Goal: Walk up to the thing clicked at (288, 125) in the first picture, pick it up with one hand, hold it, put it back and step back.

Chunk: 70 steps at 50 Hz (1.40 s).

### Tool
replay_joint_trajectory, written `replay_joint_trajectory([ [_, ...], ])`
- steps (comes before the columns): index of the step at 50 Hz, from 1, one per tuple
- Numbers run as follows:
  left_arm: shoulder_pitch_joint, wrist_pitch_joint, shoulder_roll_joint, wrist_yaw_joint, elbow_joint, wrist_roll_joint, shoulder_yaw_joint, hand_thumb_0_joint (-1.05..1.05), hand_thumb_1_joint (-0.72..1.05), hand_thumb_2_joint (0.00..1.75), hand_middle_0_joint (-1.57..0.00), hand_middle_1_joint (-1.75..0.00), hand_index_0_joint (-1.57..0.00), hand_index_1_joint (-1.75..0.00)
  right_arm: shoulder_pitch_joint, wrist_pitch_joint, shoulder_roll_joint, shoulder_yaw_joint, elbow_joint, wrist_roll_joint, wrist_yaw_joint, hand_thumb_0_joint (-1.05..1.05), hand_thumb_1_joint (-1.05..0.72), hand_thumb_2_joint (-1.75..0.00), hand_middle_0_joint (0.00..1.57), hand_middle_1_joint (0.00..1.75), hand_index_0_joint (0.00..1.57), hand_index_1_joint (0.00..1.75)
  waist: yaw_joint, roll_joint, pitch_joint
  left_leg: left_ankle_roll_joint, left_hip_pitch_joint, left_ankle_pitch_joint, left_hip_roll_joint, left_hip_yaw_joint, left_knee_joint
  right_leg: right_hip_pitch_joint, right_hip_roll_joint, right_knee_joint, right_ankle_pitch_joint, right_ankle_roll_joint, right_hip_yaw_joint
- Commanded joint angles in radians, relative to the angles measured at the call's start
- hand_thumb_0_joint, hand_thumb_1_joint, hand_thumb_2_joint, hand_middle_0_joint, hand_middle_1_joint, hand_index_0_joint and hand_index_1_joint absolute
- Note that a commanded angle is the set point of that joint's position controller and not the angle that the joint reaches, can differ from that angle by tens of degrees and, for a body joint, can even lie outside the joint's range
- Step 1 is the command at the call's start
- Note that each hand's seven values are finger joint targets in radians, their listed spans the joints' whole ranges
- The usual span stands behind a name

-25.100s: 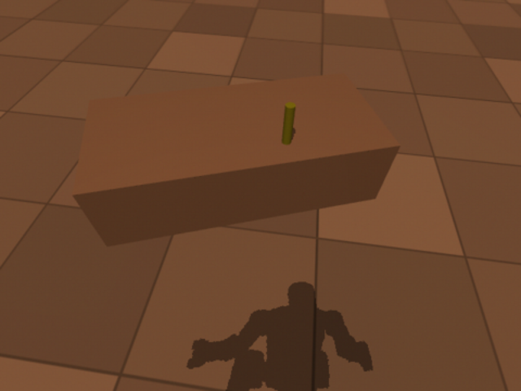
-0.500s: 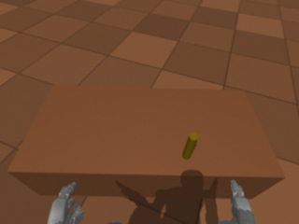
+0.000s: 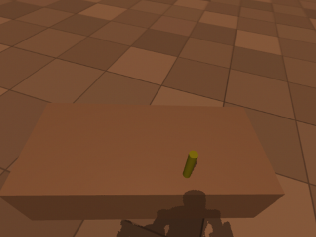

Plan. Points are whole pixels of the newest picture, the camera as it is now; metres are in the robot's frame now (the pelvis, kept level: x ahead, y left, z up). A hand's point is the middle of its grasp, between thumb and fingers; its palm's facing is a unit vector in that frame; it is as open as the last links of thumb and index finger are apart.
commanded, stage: home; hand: right
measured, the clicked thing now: (189, 165) +0.50 -0.17 -0.32
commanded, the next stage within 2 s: stand in 1.02 s
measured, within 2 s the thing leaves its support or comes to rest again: neither
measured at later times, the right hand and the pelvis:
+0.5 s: hand out of the picture +0.05 -0.23 -0.14, palm faces -0.01 +0.93 -0.37, open 17.4 cm; pelvis -0.01 +0.01 +0.01, yaw +0 degrees
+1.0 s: hand out of the picture +0.06 -0.23 -0.14, palm faces -0.01 +0.93 -0.36, open 17.4 cm; pelvis -0.01 +0.02 +0.01, yaw +0 degrees
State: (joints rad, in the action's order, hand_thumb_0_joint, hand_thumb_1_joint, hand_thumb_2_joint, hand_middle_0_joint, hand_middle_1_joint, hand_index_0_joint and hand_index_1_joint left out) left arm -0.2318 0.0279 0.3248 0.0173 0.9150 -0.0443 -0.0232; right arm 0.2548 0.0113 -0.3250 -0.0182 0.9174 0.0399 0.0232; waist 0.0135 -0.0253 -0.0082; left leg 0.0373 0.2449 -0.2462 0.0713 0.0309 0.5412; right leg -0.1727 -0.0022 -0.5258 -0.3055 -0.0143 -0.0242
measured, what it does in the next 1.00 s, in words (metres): stands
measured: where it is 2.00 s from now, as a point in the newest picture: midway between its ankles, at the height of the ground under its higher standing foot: outside the picture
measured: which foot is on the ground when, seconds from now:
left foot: down 0.00-1.00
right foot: down 0.00-1.00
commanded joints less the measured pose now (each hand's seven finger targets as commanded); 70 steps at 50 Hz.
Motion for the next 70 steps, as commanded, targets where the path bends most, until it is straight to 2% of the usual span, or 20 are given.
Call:
replay_joint_trajectory([
  [1, 0.060, -0.026, 0.173, 0.007, -0.042, 0.009, -0.044, 0.00, 0.90, 0.90, -0.20, -0.30, -0.20, -0.30, -0.068, -0.037, -0.192, -0.037, -0.027, -0.006, 0.019, 0.00, 0.55, -0.05, 0.05, 0.05, 0.05, 0.05, -0.007, 0.031, 0.003, -0.041, -0.076, 0.123, 0.041, -0.058, -0.124, -0.027, 0.074, 0.171, 0.155, 0.026, -0.086],
  [6, 0.081, -0.023, 0.179, 0.007, 0.005, 0.011, -0.038, 0.00, 0.90, 0.90, -0.20, -0.30, -0.20, -0.30, -0.081, -0.036, -0.202, -0.028, 0.031, -0.012, 0.020, 0.00, 0.56, -0.05, 0.05, 0.05, 0.05, 0.05, -0.006, 0.033, -0.005, -0.037, -0.084, 0.135, 0.048, -0.063, -0.165, 0.015, 0.079, 0.192, 0.176, 0.023, -0.080],
  [16, 0.096, -0.020, 0.178, 0.005, 0.079, 0.014, -0.025, 0.00, 0.90, 0.90, -0.20, -0.30, -0.20, -0.30, -0.108, -0.030, -0.208, -0.019, 0.105, -0.015, 0.018, 0.00, 0.56, -0.04, 0.05, 0.05, 0.05, 0.05, -0.008, 0.031, -0.039, -0.039, -0.098, 0.055, 0.050, -0.076, -0.216, 0.004, 0.081, 0.234, 0.113, 0.012, -0.064],
  [19, 0.099, -0.024, 0.183, 0.004, 0.086, 0.016, -0.024, 0.00, 0.90, 0.90, -0.20, -0.30, -0.20, -0.30, -0.118, -0.033, -0.215, -0.021, 0.115, -0.016, 0.017, 0.00, 0.56, -0.05, 0.05, 0.05, 0.05, 0.05, -0.011, 0.027, -0.011, -0.042, -0.125, 0.101, 0.052, -0.074, -0.214, 0.019, 0.090, 0.241, 0.157, 0.012, -0.069],
  [21, 0.104, -0.022, 0.178, 0.002, 0.100, 0.015, -0.021, 0.00, 0.90, 0.90, -0.20, -0.30, -0.20, -0.30, -0.119, -0.031, -0.207, -0.017, 0.125, -0.016, 0.015, 0.00, 0.56, -0.05, 0.05, 0.05, 0.05, 0.05, -0.007, 0.033, -0.044, -0.039, -0.102, 0.038, 0.049, -0.079, -0.233, -0.001, 0.083, 0.247, 0.102, 0.009, -0.061],
  [24, 0.102, -0.026, 0.185, 0.003, 0.111, 0.016, -0.020, 0.00, 0.90, 0.90, -0.20, -0.30, -0.20, -0.30, -0.126, -0.029, -0.210, -0.019, 0.136, -0.018, 0.013, 0.00, 0.57, -0.04, 0.05, 0.05, 0.05, 0.05, -0.010, 0.015, -0.026, -0.045, -0.124, 0.073, 0.053, -0.077, -0.228, 0.013, 0.092, 0.250, 0.134, 0.010, -0.063],
  [26, 0.107, -0.022, 0.190, 0.002, 0.118, 0.016, -0.021, 0.00, 0.90, 0.90, -0.20, -0.30, -0.20, -0.30, -0.125, -0.027, -0.215, -0.020, 0.139, -0.017, 0.013, 0.00, 0.58, -0.03, 0.05, 0.05, 0.05, 0.05, -0.004, 0.031, -0.057, -0.041, -0.099, -0.004, 0.050, -0.086, -0.250, -0.014, 0.083, 0.253, 0.080, 0.008, -0.057],
  [29, 0.100, -0.023, 0.194, 0.000, 0.124, 0.017, -0.021, 0.00, 0.90, 0.90, -0.20, -0.30, -0.20, -0.30, -0.136, -0.028, -0.220, -0.023, 0.144, -0.018, 0.010, 0.00, 0.57, -0.04, 0.05, 0.05, 0.05, 0.05, -0.007, 0.030, -0.037, -0.047, -0.116, 0.008, 0.054, -0.088, -0.247, -0.006, 0.090, 0.251, 0.102, 0.014, -0.059],
  [31, 0.091, -0.024, 0.189, -0.001, 0.131, 0.017, -0.018, 0.00, 0.90, 0.90, -0.20, -0.30, -0.20, -0.30, -0.142, -0.026, -0.214, -0.019, 0.146, -0.018, 0.008, 0.00, 0.57, -0.04, 0.05, 0.05, 0.05, 0.05, -0.011, 0.036, -0.059, -0.044, -0.084, -0.038, 0.051, -0.096, -0.263, -0.014, 0.085, 0.252, 0.064, 0.009, -0.055],
  [33, 0.096, -0.029, 0.198, 0.001, 0.131, 0.017, -0.020, 0.00, 0.90, 0.90, -0.20, -0.30, -0.20, -0.30, -0.150, -0.028, -0.219, -0.024, 0.143, -0.021, 0.006, 0.00, 0.56, -0.04, 0.05, 0.05, 0.05, 0.05, -0.008, 0.016, -0.013, -0.052, -0.133, 0.043, 0.051, -0.083, -0.233, -0.002, 0.099, 0.260, 0.111, 0.012, -0.066],
  [38, 0.102, -0.032, 0.202, 0.003, 0.137, 0.019, -0.018, 0.00, 0.90, 0.90, -0.20, -0.30, -0.20, -0.30, -0.158, -0.029, -0.220, -0.023, 0.150, -0.022, 0.005, 0.00, 0.57, -0.04, 0.05, 0.05, 0.05, 0.05, -0.006, 0.006, -0.011, -0.053, -0.146, 0.098, 0.054, -0.083, -0.230, 0.004, 0.106, 0.258, 0.140, 0.014, -0.066],
  [42, 0.096, -0.033, 0.203, 0.003, 0.141, 0.019, -0.017, 0.00, 0.90, 0.90, -0.20, -0.30, -0.20, -0.30, -0.168, -0.029, -0.223, -0.023, 0.149, -0.024, 0.003, 0.00, 0.57, -0.04, 0.05, 0.05, 0.05, 0.05, -0.008, 0.024, -0.016, -0.055, -0.144, 0.094, 0.053, -0.082, -0.229, 0.008, 0.107, 0.261, 0.150, 0.014, -0.061],
  [43, 0.099, -0.031, 0.203, 0.002, 0.145, 0.021, -0.017, 0.00, 0.90, 0.90, -0.20, -0.30, -0.20, -0.30, -0.149, -0.026, -0.212, -0.018, 0.158, -0.023, 0.003, 0.00, 0.55, -0.05, 0.05, 0.05, 0.05, 0.05, -0.001, 0.023, -0.042, -0.050, -0.110, 0.033, 0.050, -0.088, -0.252, -0.004, 0.101, 0.262, 0.108, 0.011, -0.057],
  [45, 0.095, -0.031, 0.206, 0.001, 0.146, 0.020, -0.018, 0.00, 0.90, 0.90, -0.20, -0.30, -0.20, -0.30, -0.160, -0.026, -0.222, -0.021, 0.156, -0.024, 0.002, 0.00, 0.54, -0.06, 0.05, 0.05, 0.05, 0.05, -0.006, 0.027, -0.040, -0.051, -0.110, 0.023, 0.050, -0.092, -0.256, -0.003, 0.101, 0.260, 0.104, 0.010, -0.056],
  [56, 0.104, -0.034, 0.209, -0.003, 0.144, 0.024, -0.022, 0.00, 0.90, 0.90, -0.20, -0.30, -0.20, -0.30, -0.169, -0.028, -0.234, -0.027, 0.154, -0.026, -0.002, 0.00, 0.56, -0.05, 0.05, 0.05, 0.05, 0.05, -0.003, 0.031, -0.028, -0.055, -0.112, 0.029, 0.054, -0.097, -0.254, 0.014, 0.111, 0.260, 0.105, 0.018, -0.061],
  [58, 0.098, -0.034, 0.205, -0.005, 0.143, 0.023, -0.020, 0.00, 0.90, 0.90, -0.20, -0.30, -0.20, -0.30, -0.173, -0.028, -0.231, -0.025, 0.155, -0.025, -0.004, 0.00, 0.40, -0.21, 0.20, 0.21, 0.20, 0.21, -0.008, 0.040, -0.031, -0.054, -0.104, 0.019, 0.052, -0.099, -0.260, 0.014, 0.107, 0.260, 0.110, 0.017, -0.053],
  [59, 0.103, -0.036, 0.213, -0.004, 0.141, 0.022, -0.023, 0.00, 0.90, 0.90, -0.20, -0.30, -0.20, -0.30, -0.181, -0.030, -0.232, -0.027, 0.152, -0.026, -0.003, 0.00, 0.32, -0.29, 0.20, 0.29, 0.20, 0.29, -0.007, 0.032, -0.008, -0.056, -0.118, 0.052, 0.054, -0.098, -0.252, 0.027, 0.114, 0.258, 0.136, 0.020, -0.059],
  [65, 0.110, -0.038, 0.211, -0.004, 0.142, 0.026, -0.022, 0.00, 0.90, 0.90, -0.20, -0.30, -0.20, -0.30, -0.184, -0.033, -0.232, -0.024, 0.154, -0.027, -0.003, 0.00, -0.16, -0.77, 0.20, 0.30, 0.20, 0.30, -0.007, 0.020, 0.009, -0.054, -0.157, 0.156, 0.055, -0.093, -0.235, 0.030, 0.118, 0.254, 0.183, 0.016, -0.053],
  [66, 0.111, -0.038, 0.204, -0.004, 0.144, 0.024, -0.021, 0.00, 0.90, 0.90, -0.20, -0.30, -0.20, -0.30, -0.177, -0.032, -0.231, -0.023, 0.157, -0.028, -0.004, 0.00, -0.24, -0.85, 0.20, 0.30, 0.20, 0.30, -0.003, 0.026, -0.002, -0.053, -0.136, 0.116, 0.053, -0.094, -0.243, 0.030, 0.116, 0.259, 0.162, 0.013, -0.050],
  [70, 0.118, -0.038, 0.209, -0.004, 0.143, 0.025, -0.022, 0.00, 0.90, 0.90, -0.20, -0.30, -0.20, -0.30, -0.179, -0.030, -0.232, -0.023, 0.157, -0.027, -0.005, 0.00, -0.56, -0.90, 0.20, 0.30, 0.20, 0.30, -0.003, 0.016, -0.009, -0.052, -0.139, 0.126, 0.051, -0.094, -0.240, 0.025, 0.119, 0.266, 0.166, 0.013, -0.052],
])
